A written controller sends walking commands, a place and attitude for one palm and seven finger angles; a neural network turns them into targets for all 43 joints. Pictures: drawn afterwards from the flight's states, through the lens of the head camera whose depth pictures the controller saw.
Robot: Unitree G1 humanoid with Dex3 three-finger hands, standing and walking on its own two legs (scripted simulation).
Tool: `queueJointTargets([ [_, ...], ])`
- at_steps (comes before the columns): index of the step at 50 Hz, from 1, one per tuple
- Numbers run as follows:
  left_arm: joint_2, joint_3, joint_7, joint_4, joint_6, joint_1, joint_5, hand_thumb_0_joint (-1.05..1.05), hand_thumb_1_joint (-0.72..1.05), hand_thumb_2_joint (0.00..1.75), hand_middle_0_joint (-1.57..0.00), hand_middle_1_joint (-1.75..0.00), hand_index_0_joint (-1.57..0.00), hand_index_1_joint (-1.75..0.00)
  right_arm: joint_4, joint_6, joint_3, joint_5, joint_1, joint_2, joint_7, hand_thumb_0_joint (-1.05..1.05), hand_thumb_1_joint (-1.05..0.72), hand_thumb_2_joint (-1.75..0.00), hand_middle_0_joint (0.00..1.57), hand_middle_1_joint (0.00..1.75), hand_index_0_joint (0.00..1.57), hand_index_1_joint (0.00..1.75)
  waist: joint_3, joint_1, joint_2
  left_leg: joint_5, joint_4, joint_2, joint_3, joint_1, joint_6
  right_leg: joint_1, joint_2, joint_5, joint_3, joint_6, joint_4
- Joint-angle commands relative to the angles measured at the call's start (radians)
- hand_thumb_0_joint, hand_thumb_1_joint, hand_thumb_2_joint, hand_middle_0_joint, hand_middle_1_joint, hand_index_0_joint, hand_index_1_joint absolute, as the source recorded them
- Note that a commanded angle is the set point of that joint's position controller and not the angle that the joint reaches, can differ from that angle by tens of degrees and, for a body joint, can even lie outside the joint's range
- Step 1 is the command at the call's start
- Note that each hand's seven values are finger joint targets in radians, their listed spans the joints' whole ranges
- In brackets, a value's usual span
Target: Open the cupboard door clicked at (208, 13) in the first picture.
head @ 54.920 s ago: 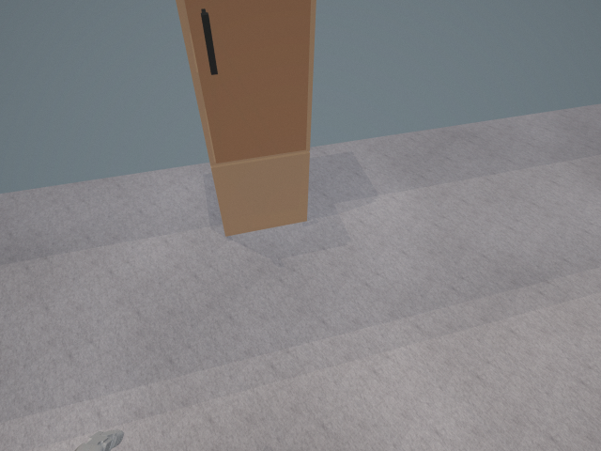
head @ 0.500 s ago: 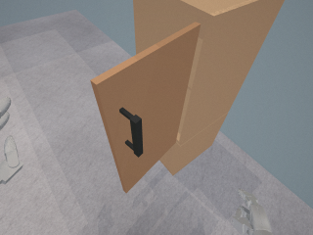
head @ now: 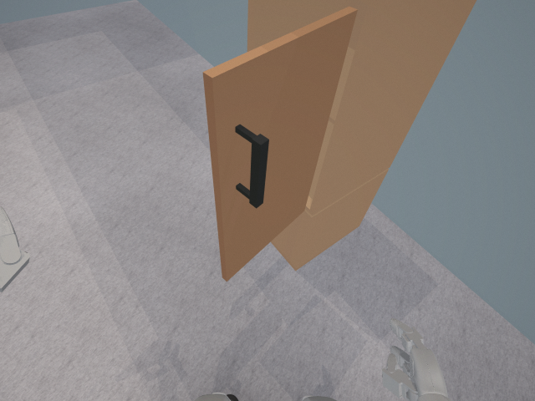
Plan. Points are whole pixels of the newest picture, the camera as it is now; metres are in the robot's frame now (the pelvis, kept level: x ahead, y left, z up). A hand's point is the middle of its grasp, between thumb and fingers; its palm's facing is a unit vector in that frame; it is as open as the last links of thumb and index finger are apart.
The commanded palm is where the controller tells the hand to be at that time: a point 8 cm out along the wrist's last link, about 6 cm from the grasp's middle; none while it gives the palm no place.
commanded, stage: stop stepping back and stand still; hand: left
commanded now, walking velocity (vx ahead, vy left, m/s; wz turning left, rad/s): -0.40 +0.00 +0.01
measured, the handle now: (249, 168) +0.46 +0.06 +0.08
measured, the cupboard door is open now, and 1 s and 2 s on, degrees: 100 100 100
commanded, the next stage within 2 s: let the arm hang, fingers relaxed in 0.76 s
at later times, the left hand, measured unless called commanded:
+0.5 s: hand out of the picture +0.11 +0.24 +0.17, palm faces +0.49 -0.80 -0.34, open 7.4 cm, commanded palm +0.05 +0.28 +0.18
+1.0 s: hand out of the picture +0.11 +0.21 -0.01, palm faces +0.17 -0.90 -0.40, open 7.4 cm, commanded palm none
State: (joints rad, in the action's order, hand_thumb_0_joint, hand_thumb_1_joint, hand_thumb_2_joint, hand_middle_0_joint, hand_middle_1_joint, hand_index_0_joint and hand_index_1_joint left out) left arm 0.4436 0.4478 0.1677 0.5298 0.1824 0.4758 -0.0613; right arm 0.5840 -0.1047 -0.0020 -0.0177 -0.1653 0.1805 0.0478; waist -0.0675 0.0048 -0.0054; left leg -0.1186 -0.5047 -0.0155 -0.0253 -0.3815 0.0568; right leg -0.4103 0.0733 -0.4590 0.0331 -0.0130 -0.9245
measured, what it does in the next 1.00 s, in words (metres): walks backwards: right foot, then left foot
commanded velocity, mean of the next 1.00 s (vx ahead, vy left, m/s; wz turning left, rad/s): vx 0.12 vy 0.02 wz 0.00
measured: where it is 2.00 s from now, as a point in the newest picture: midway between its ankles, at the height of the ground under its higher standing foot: outside the picture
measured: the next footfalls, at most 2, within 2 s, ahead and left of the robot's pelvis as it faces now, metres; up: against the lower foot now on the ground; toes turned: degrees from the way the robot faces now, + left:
right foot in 0.20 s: -0.11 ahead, -0.11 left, +0.00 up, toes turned -4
left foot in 0.42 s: -0.08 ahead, +0.06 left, +0.00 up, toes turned +5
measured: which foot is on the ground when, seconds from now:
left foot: down 0.00-0.20, up 0.22-0.40, down 0.42-1.00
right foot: up 0.00-0.18, down 0.20-0.78, up 0.80-1.00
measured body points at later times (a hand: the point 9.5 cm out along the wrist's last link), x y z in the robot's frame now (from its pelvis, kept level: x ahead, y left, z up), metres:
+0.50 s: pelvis -0.10 -0.02 +0.00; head -0.13 -0.02 +0.44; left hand +0.08 +0.28 +0.19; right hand +0.03 -0.29 -0.09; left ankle -0.07 +0.09 -0.74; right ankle -0.15 -0.10 -0.73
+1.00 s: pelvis -0.12 -0.02 -0.01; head -0.11 -0.05 +0.44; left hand +0.10 +0.26 +0.01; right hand +0.02 -0.25 -0.13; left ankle -0.07 +0.09 -0.73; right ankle -0.13 -0.14 -0.69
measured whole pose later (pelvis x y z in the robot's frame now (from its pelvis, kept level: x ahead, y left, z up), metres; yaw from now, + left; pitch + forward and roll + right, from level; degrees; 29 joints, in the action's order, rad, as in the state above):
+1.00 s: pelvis -0.12 -0.02 -0.01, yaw +0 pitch +0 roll +1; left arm 0.26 0.16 0.05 -0.23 -0.03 0.24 0.03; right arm 0.77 -0.06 0.00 -0.04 -0.19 0.21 0.00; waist 0.01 0.03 0.05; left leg -0.20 -0.53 0.04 -0.02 -0.34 0.03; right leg -0.43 -0.01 -0.55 0.04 -0.01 -0.95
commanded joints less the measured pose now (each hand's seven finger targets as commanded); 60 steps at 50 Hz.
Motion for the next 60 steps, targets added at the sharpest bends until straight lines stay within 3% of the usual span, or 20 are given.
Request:
queueJointTargets([
  [1,0.114,0.078,0.006,0.276,0.052,0.097,-0.003,0.00,0.90,0.90,-0.20,-0.30,-0.20,-0.30,-0.129,-0.049,-0.067,0.014,0.049,0.157,-0.009,0.00,-0.90,-0.90,0.20,0.30,0.20,0.30,0.219,-0.005,0.197,0.010,0.263,-0.246,0.209,0.130,0.080,0.062,-0.016,-0.004,-0.026,-0.009,-0.008],
  [8,0.170,0.126,0.007,0.255,0.027,0.161,-0.020,0.00,0.90,0.90,-0.20,-0.30,-0.20,-0.30,-0.148,-0.035,-0.042,0.017,0.058,0.134,0.002,0.00,-0.90,-0.90,0.20,0.30,0.20,0.30,0.216,-0.012,0.209,-0.391,0.286,-0.061,0.048,0.047,-0.079,0.356,0.005,0.002,-0.145,0.051,0.630],
  [10,0.199,0.141,-0.001,0.254,0.039,0.154,-0.024,0.00,0.90,0.90,-0.20,-0.30,-0.20,-0.30,-0.133,-0.005,-0.044,0.016,0.045,0.126,0.002,0.00,-0.90,-0.90,0.20,0.30,0.20,0.30,0.188,-0.003,-0.081,-0.194,-0.201,0.026,-0.003,0.174,-0.086,0.062,-0.269,0.035,0.152,0.123,0.800],
  [12,0.234,0.167,0.010,0.277,0.046,0.063,-0.027,0.00,0.90,0.90,-0.20,-0.30,-0.20,-0.30,-0.113,-0.013,-0.036,0.018,0.050,0.145,0.009,0.00,-0.90,-0.90,0.20,0.30,0.20,0.30,0.188,-0.010,-0.108,-0.177,-0.457,0.021,0.053,-0.041,-0.082,0.108,-0.402,0.211,0.219,0.179,0.749],
  [19,0.119,0.034,0.007,0.036,0.043,-0.099,0.013,0.00,0.90,0.90,-0.20,-0.30,-0.20,-0.30,-0.075,-0.057,-0.038,0.030,0.057,0.157,0.049,0.00,-0.90,-0.90,0.20,0.30,0.20,0.30,0.052,-0.004,-0.078,-0.139,0.033,0.006,-0.035,0.112,-0.011,0.193,-0.270,0.371,0.097,0.087,0.579],
  [23,0.109,0.013,0.011,0.062,0.056,-0.125,0.024,0.00,0.90,0.90,-0.20,-0.30,-0.20,-0.30,-0.100,-0.054,-0.049,0.034,0.019,0.192,0.045,0.00,-0.90,-0.90,0.20,0.30,0.20,0.30,0.083,-0.004,0.098,-0.025,0.077,-0.146,0.196,0.279,0.081,0.058,-0.118,0.294,0.017,-0.024,0.402],
  [28,0.144,0.066,0.007,0.174,0.065,-0.041,0.023,0.00,0.90,0.90,-0.20,-0.30,-0.20,-0.30,-0.113,-0.059,-0.037,0.022,0.051,0.163,0.034,0.00,-0.90,-0.90,0.20,0.30,0.20,0.30,0.061,-0.003,0.073,-0.291,0.148,-0.107,0.163,0.005,0.030,0.242,-0.102,0.104,0.003,0.037,0.504],
  [32,0.159,0.103,0.013,0.181,0.074,0.032,0.016,0.00,0.90,0.90,-0.20,-0.30,-0.20,-0.30,-0.116,-0.040,-0.051,0.020,0.034,0.143,0.026,0.00,-0.90,-0.90,0.20,0.30,0.20,0.30,0.038,-0.007,-0.085,-0.245,-0.247,0.004,0.002,-0.084,-0.040,0.210,-0.336,-0.129,0.348,0.195,0.725],
  [36,0.151,0.106,0.023,0.151,0.086,-0.016,0.012,0.00,0.90,0.90,-0.20,-0.30,-0.20,-0.30,-0.098,-0.045,-0.030,0.018,0.000,0.130,0.027,0.00,-0.90,-0.90,0.20,0.30,0.20,0.30,0.081,0.017,-0.003,-0.151,-0.008,-0.030,0.009,0.078,-0.031,0.222,-0.280,0.204,0.151,0.157,0.537],
  [37,0.138,0.091,0.020,0.134,0.084,-0.024,0.011,0.00,0.90,0.90,-0.20,-0.30,-0.20,-0.30,-0.097,-0.046,-0.031,0.020,-0.001,0.139,0.032,0.00,-0.90,-0.90,0.20,0.30,0.20,0.30,0.091,0.019,0.077,-0.088,0.075,-0.025,0.037,0.184,-0.024,0.170,-0.193,0.221,0.068,0.105,0.449],
  [39,0.120,0.063,0.019,0.127,0.084,-0.049,0.012,0.00,0.90,0.90,-0.20,-0.30,-0.20,-0.30,-0.107,-0.056,-0.040,0.018,0.021,0.166,0.039,0.00,-0.90,-0.90,0.20,0.30,0.20,0.30,0.113,0.007,0.273,-0.008,0.181,-0.232,0.357,0.322,0.060,0.008,-0.061,0.113,-0.053,0.012,0.257],
  [41,0.119,0.050,0.009,0.095,0.077,-0.069,0.023,0.00,0.90,0.90,-0.20,-0.30,-0.20,-0.30,-0.093,-0.065,-0.032,0.007,0.019,0.144,0.035,0.00,-0.90,-0.90,0.20,0.30,0.20,0.30,0.065,0.012,0.235,-0.160,0.286,-0.272,0.416,0.191,0.104,0.034,-0.067,-0.026,-0.029,0.009,0.159],
  [42,0.121,0.047,0.007,0.105,0.074,-0.078,0.029,0.00,0.90,0.90,-0.20,-0.30,-0.20,-0.30,-0.088,-0.072,-0.031,0.004,0.013,0.142,0.033,0.00,-0.90,-0.90,0.20,0.30,0.20,0.30,0.049,0.012,0.176,-0.155,0.293,-0.259,0.397,0.153,0.097,0.060,-0.073,-0.017,-0.030,0.011,0.159],
  [43,-0.158,-0.324,-0.119,-0.603,-0.100,-0.117,0.116,0.00,0.90,0.90,-0.20,-0.30,-0.20,-0.30,0.136,-0.079,-0.084,-0.006,-0.026,0.254,-0.045,0.00,-0.90,-0.90,0.20,0.30,0.20,0.30,-0.007,0.095,0.160,0.256,0.117,-0.219,0.380,0.143,0.105,-0.146,-0.079,-0.043,-0.031,0.012,-0.006],
  [45,-0.238,-0.353,-0.144,-0.643,-0.209,-0.051,0.098,0.00,0.90,0.90,-0.20,-0.30,-0.20,-0.30,0.110,0.010,-0.066,-0.013,-0.090,0.174,-0.031,0.00,-0.90,-0.90,0.20,0.30,0.20,0.30,0.126,0.044,0.080,0.555,0.079,-0.237,0.281,0.199,0.131,-0.090,-0.089,-0.115,0.013,-0.003,-0.068],
  [48,-0.211,-0.373,-0.152,-0.761,-0.208,-0.135,0.105,0.00,0.90,0.90,-0.20,-0.30,-0.20,-0.30,0.112,0.036,-0.059,-0.030,-0.057,0.183,-0.029,0.00,-0.90,-0.90,0.20,0.30,0.20,0.30,0.165,0.015,-0.058,0.329,0.090,-0.231,0.271,0.194,0.157,-0.079,-0.098,-0.115,0.010,-0.007,-0.062],
  [52,-0.144,-0.371,-0.151,-1.022,-0.192,-0.092,0.095,0.00,0.90,0.90,-0.20,-0.30,-0.20,-0.30,0.150,0.077,-0.042,-0.012,0.033,0.157,-0.037,0.00,-0.90,-0.90,0.20,0.30,0.20,0.30,0.166,-0.060,-0.062,-0.008,0.034,-0.103,0.131,-0.019,0.039,0.281,-0.100,0.207,0.000,-0.003,0.375],
  [54,-0.021,-0.369,-0.146,-1.107,-0.176,-0.127,0.097,0.00,0.90,0.90,-0.20,-0.30,-0.20,-0.30,0.164,0.098,-0.031,0.006,-0.013,0.079,-0.043,0.00,-0.90,-0.90,0.20,0.30,0.20,0.30,0.117,-0.014,-0.222,-0.300,-0.149,0.037,0.031,-0.045,-0.046,0.179,-0.349,0.148,0.326,0.096,0.645],
  [56,-0.051,-0.384,-0.150,-1.184,-0.180,-0.210,0.089,0.00,0.90,0.90,-0.20,-0.30,-0.20,-0.30,0.228,0.120,-0.039,-0.004,-0.027,0.078,-0.046,0.00,-0.90,-0.90,0.20,0.30,0.20,0.30,0.057,0.005,-0.059,-0.324,-0.258,0.034,0.015,0.039,-0.050,0.032,-0.332,-0.075,0.308,0.157,0.697],
  [60,-0.159,-0.366,-0.132,-1.296,-0.169,-0.210,0.092,0.00,0.90,0.90,-0.20,-0.30,-0.20,-0.30,0.304,0.126,-0.050,-0.012,-0.106,0.055,-0.029,0.00,-0.90,-0.90,0.20,0.30,0.20,0.30,0.065,0.016,-0.006,-0.250,-0.274,-0.014,0.031,0.032,-0.043,0.148,-0.305,0.253,0.207,0.183,0.642],
])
